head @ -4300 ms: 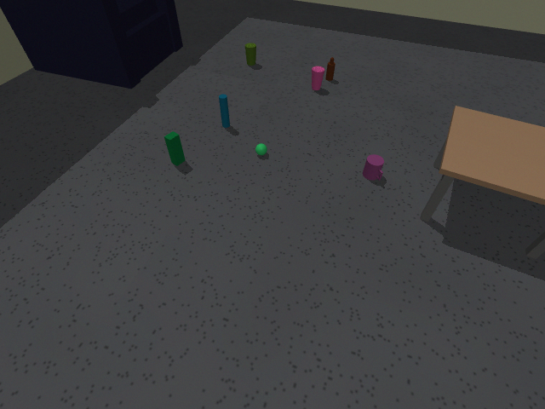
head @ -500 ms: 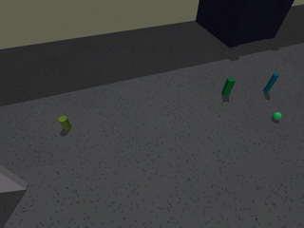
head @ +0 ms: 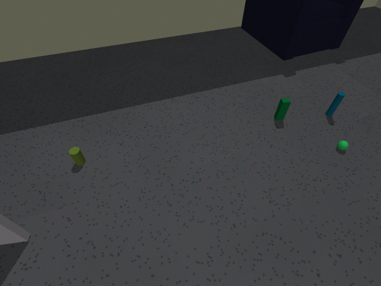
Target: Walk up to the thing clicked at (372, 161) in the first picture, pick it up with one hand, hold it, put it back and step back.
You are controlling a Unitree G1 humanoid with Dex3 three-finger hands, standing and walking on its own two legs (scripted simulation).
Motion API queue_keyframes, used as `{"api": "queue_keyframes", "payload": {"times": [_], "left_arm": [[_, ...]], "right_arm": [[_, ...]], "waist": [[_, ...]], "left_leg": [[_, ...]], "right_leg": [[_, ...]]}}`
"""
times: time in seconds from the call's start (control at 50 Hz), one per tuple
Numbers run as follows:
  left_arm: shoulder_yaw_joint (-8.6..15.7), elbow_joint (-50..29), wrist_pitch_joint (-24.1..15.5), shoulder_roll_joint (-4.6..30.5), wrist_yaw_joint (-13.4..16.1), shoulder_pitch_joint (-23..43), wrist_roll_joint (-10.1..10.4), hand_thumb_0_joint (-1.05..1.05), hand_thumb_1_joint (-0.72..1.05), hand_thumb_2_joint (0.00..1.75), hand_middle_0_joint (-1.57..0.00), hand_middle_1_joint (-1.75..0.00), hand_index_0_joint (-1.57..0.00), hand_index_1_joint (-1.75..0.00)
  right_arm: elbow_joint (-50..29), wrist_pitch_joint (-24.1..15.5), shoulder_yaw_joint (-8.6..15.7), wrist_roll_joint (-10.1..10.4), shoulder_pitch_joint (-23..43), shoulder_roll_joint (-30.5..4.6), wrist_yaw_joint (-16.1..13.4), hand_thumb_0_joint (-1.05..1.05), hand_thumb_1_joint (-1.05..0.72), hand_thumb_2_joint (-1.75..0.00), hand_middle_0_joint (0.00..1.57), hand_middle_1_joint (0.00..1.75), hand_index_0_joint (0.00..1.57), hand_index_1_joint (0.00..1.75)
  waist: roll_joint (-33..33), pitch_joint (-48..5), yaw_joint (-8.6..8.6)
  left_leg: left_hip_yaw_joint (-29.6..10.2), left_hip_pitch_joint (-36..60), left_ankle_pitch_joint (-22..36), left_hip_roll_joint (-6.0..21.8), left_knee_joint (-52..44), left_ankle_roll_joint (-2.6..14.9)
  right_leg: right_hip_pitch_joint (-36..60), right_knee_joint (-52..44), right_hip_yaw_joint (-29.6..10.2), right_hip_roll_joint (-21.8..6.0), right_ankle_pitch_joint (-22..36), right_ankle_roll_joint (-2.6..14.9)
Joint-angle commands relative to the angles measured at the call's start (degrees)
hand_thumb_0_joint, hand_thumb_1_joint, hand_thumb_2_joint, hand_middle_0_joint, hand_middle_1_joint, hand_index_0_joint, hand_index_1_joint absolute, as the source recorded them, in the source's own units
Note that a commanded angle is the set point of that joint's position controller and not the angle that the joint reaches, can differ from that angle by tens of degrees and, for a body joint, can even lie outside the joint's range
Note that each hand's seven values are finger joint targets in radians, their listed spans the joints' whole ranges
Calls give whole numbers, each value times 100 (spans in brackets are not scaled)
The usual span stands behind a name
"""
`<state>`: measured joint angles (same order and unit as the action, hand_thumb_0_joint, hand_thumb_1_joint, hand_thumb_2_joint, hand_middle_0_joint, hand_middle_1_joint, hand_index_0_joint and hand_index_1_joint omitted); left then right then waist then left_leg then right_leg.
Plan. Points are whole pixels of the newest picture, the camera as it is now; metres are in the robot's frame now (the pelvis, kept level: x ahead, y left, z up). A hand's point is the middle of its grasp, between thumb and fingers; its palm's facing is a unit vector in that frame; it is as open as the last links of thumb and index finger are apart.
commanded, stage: stand
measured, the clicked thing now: out of the picture +0.49 -1.37 -0.73
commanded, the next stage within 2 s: walk up in 1.60 s
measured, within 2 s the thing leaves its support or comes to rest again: neither
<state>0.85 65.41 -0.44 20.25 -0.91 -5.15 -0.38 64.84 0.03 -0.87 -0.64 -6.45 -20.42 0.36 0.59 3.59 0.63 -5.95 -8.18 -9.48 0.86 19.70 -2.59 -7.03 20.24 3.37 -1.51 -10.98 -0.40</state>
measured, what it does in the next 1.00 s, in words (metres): stands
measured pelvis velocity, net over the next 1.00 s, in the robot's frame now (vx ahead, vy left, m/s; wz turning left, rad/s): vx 0.00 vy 0.00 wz -0.01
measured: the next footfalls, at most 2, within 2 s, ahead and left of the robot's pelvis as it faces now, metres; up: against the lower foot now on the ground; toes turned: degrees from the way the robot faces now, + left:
left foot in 1.88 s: +0.16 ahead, +0.18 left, +0.00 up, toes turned +4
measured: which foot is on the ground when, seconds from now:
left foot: down 0.00-1.00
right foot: down 0.00-1.00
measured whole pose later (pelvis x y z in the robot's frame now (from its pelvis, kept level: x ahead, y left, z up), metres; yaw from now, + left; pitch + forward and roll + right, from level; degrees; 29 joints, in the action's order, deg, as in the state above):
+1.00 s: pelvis +0.00 +0.00 +0.00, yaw +0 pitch -3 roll +0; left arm 0.5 64.5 -0.5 20.3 -0.8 -6.1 -0.5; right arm 64.4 0.0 -1.1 -0.6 -6.7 -20.6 0.2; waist 0.7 3.0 0.7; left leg -5.4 -7.2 -9.6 0.9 19.2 -2.5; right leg -6.3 19.9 2.8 -1.5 -11.0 -0.5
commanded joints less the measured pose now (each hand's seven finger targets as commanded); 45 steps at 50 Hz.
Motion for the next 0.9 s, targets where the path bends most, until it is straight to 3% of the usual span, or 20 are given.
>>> {"api": "queue_keyframes", "payload": {"times": [0.0,0.1,0.18,0.34,0.48,0.64,0.88], "left_arm": [[210,-348,-103,1286,89,255,14,0,90,90,-20,-30,-20,-30],[195,-350,-105,1250,99,174,17,0,90,90,-20,-30,-20,-30],[213,-345,-94,1290,107,196,4,0,90,90,-20,-30,-20,-30],[209,-385,-94,1251,100,151,-2,0,90,90,-20,-30,-20,-30],[197,-371,-81,1244,97,120,-6,0,90,90,-20,-30,-20,-30],[194,-401,-121,1270,108,132,8,0,90,90,-20,-30,-20,-30],[190,-409,-102,1300,109,83,-5,0,90,90,-20,-30,-20,-30]], "right_arm": [[-297,-150,215,21,194,-1186,-85,0,-90,-90,20,30,20,30],[-320,-152,227,34,234,-1227,-91,0,-90,-90,20,30,20,30],[-330,-133,221,34,216,-1225,-95,0,-90,-90,20,30,20,30],[-359,-166,217,10,246,-1245,-107,0,-90,-90,20,30,20,30],[-337,-148,237,20,287,-1268,-98,0,-90,-90,20,30,20,30],[-344,-151,236,20,225,-1252,-86,0,-90,-90,20,30,20,30],[-338,-152,218,17,174,-1223,-94,0,-90,-90,20,30,20,30]], "waist": [[-72,-514,-33],[-34,-580,-2],[-108,-463,-26],[12,-616,3],[-11,-360,6],[-57,-610,-22],[-27,-532,-6]], "left_leg": [[-257,-125,749,507,-238,289],[-265,-42,995,534,-227,285],[-264,-118,778,511,-265,301],[-235,-20,1143,566,-239,289],[-262,-56,497,520,-333,302],[-224,36,1012,546,-224,315],[-211,-59,915,550,-300,284]], "right_leg": [[290,-438,-584,-649,335,135],[344,-401,-544,-635,591,131],[298,-447,-537,-620,402,116],[392,-348,-524,-629,709,121],[101,-489,-553,-593,60,122],[360,-410,-562,-649,679,125],[382,-371,-562,-648,573,138]]}}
